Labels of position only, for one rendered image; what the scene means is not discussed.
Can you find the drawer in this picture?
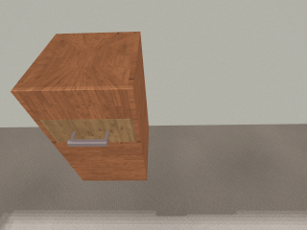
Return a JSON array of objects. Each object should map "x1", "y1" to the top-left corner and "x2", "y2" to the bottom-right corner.
[{"x1": 40, "y1": 119, "x2": 136, "y2": 143}]

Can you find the cabinet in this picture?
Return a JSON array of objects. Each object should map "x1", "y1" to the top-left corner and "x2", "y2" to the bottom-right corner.
[{"x1": 11, "y1": 32, "x2": 149, "y2": 181}]

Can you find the handle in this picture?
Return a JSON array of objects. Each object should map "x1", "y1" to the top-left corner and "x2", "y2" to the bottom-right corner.
[{"x1": 67, "y1": 131, "x2": 109, "y2": 147}]

